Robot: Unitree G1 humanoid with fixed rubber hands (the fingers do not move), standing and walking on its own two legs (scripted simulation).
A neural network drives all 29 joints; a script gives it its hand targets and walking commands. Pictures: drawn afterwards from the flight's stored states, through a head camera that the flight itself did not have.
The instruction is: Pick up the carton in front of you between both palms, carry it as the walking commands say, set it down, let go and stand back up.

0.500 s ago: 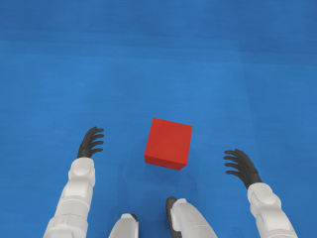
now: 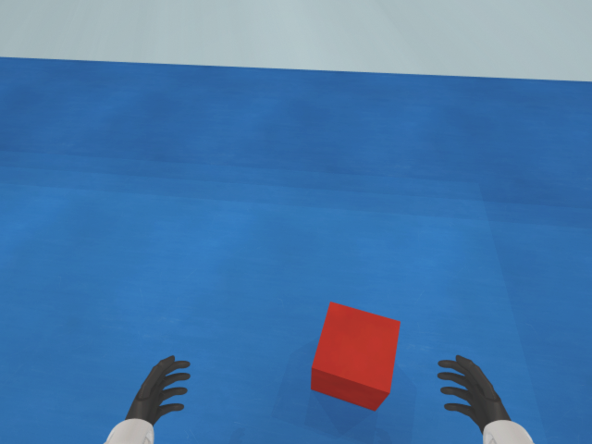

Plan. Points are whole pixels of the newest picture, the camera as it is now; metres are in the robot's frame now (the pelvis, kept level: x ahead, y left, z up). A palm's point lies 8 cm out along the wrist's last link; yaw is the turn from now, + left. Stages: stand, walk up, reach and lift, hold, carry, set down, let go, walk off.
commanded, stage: let go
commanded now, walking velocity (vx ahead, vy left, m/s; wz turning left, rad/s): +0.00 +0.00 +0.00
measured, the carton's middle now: (353, 357) +0.41 -0.13 -0.65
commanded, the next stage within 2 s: stand in 0.36 s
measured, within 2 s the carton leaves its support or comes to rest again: neither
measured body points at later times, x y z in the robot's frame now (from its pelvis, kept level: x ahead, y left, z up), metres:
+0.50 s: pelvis -0.02 -0.03 -0.01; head -0.02 -0.05 +0.44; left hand +0.13 +0.24 -0.09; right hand +0.15 -0.29 -0.10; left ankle -0.06 +0.10 -0.74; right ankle +0.00 -0.14 -0.74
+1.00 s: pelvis -0.01 -0.05 -0.01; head -0.01 -0.07 +0.44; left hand +0.10 +0.24 -0.10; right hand +0.11 -0.33 -0.13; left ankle -0.06 +0.10 -0.74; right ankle +0.00 -0.14 -0.74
